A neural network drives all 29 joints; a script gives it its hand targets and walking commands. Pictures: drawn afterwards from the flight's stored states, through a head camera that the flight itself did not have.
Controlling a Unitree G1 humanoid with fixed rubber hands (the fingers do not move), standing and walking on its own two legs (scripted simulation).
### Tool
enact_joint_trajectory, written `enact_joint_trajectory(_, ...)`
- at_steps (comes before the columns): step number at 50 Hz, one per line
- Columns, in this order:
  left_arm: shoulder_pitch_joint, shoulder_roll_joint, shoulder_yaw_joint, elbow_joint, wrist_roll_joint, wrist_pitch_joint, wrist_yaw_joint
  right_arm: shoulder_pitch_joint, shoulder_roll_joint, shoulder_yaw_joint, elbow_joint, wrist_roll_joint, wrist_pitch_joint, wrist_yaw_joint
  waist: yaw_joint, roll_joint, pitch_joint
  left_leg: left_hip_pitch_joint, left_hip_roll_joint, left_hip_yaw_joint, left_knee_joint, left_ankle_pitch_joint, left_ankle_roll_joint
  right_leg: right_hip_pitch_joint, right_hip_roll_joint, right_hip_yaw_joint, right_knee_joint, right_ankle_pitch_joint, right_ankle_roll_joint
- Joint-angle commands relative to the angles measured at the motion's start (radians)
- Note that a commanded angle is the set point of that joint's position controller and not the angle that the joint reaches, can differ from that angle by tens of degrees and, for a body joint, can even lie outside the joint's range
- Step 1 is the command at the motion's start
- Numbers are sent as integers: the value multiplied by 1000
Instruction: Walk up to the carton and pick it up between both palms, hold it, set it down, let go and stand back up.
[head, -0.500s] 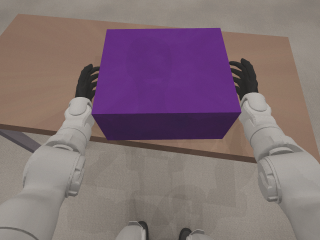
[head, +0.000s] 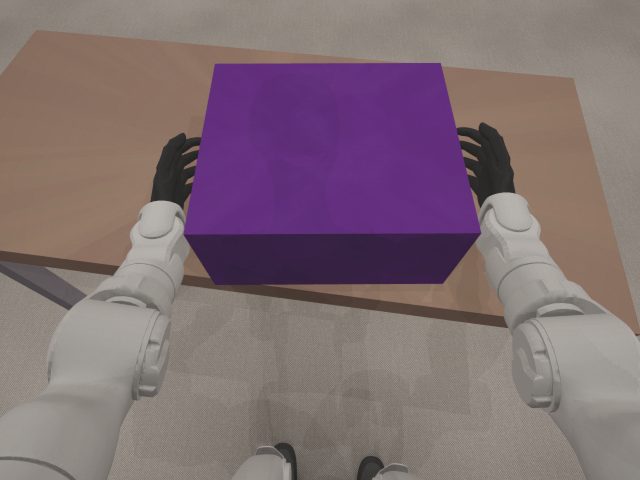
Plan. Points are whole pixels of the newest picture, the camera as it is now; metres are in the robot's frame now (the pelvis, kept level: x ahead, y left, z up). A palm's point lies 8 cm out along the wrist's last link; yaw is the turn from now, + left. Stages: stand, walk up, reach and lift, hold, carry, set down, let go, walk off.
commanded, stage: reach and lift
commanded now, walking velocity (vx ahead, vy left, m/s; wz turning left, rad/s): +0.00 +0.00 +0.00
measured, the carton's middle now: (328, 173) +0.50 +0.04 +0.02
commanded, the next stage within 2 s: none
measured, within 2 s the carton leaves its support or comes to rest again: leaves its support in 1.08 s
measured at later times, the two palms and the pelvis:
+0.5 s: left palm (166, 205) +0.42 +0.24 +0.04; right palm (496, 197) +0.45 -0.17 +0.06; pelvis +0.00 +0.01 +0.02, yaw +0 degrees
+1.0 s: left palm (166, 210) +0.41 +0.24 +0.04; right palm (493, 196) +0.45 -0.17 +0.06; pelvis +0.02 +0.02 +0.02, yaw +0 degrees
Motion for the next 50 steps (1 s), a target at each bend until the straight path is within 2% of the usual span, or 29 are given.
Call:
enact_joint_trajectory(1, -655, -417, -52, -190, 134, -138, -139, -521, 446, 4, -221, -202, -132, 122, 1, 56, -777, 546, -37, -26, -9, 452, -64, 349, 17, 38, -53, 347, 47)
enact_joint_trajectory(2, -648, -494, -52, -156, 156, -161, -158, -512, 523, 3, -203, -242, -154, 145, -2, 55, -754, 547, -36, -27, -20, 455, -60, 366, 15, 35, -60, 373, 46)
enact_joint_trajectory(3, -635, -531, -40, -119, 183, -184, -171, -503, 570, 3, -182, -270, -176, 162, 12, 62, -730, 537, -36, -24, -30, 454, -56, 386, 9, 40, -66, 397, 49)
enact_joint_trajectory(5, -593, -561, -14, -72, 226, -220, -178, -464, 595, -11, -132, -305, -213, 178, 15, 69, -682, 515, -32, -28, -51, 457, -56, 427, 5, 43, -71, 431, 47)
enact_joint_trajectory(8, -586, -569, -6, -63, 242, -259, -171, -455, 603, -15, -100, -340, -262, 181, 9, 39, -657, 499, -30, -28, -70, 469, -51, 441, 6, 45, -82, 464, 57)
enact_joint_trajectory(15, -602, -559, -11, -64, 247, -301, -163, -443, 574, -57, -2, -411, -330, 182, -11, -1, -626, 514, -26, -12, -118, 411, -47, 410, 14, 29, -130, 386, 61)
enact_joint_trajectory(22, -598, -551, -8, -69, 258, -304, -146, -454, 561, -73, 43, -438, -367, 181, 12, -4, -640, 514, -33, 6, -140, 384, -43, 388, 20, 28, -161, 344, 52)
enact_joint_trajectory(24, -597, -550, -9, -69, 258, -297, -144, -461, 548, -74, 63, -432, -369, 183, 12, 9, -640, 531, -31, 7, -151, 382, -46, 378, 25, 27, -173, 328, 49)
enact_joint_trajectory(30, -583, -567, -40, -92, 237, -277, -132, -469, 549, -27, 57, -388, -365, 188, 42, 26, -695, 580, -31, 11, -136, 480, -52, 371, 34, 31, -187, 373, 48)
enact_joint_trajectory(33, -593, -585, -71, -108, 201, -266, -131, -479, 560, 5, 42, -363, -347, 189, 37, 16, -716, 576, -30, 1, -140, 467, -49, 370, 38, 36, -187, 372, 49)
enact_joint_trajectory(35, -597, -601, -92, -129, 179, -258, -132, -487, 569, 34, 13, -341, -337, 189, 41, 18, -742, 580, -30, -3, -131, 493, -48, 386, 39, 41, -183, 402, 49)
enact_joint_trajectory(36, -598, -609, -112, -145, 166, -256, -130, -483, 570, 47, 7, -330, -329, 189, 33, 22, -763, 589, -30, -5, -129, 506, -51, 381, 43, 39, -180, 408, 50)
enact_joint_trajectory(37, -589, -614, -119, -155, 157, -250, -129, -478, 581, 62, -5, -317, -321, 189, 34, 7, -765, 598, -31, -12, -125, 516, -51, 388, 48, 43, -180, 418, 51)
enact_joint_trajectory(41, -596, -647, -172, -230, 102, -228, -130, -475, 618, 143, -94, -256, -285, 185, 25, 1, -798, 612, -40, -34, -110, 589, -54, 446, 52, 55, -164, 514, 63)
enact_joint_trajectory(43, -614, -657, -194, -266, 84, -219, -131, -483, 632, 173, -144, -230, -262, 183, 17, 3, -812, 601, -44, -41, -115, 561, -51, 464, 53, 65, -160, 515, 68)
enact_joint_trajectory(45, -618, -674, -227, -341, 60, -208, -127, -461, 657, 218, -193, -198, -233, 180, 5, 6, -829, 616, -46, -54, -109, 582, -54, 485, 55, 72, -150, 546, 68)
enact_joint_trajectory(50, -649, -734, -309, -482, -1, -162, -111, -468, 689, 278, -358, -140, -164, 175, -15, 26, -863, 656, -54, -75, -101, 601, -64, 491, 67, 78, -156, 531, 69)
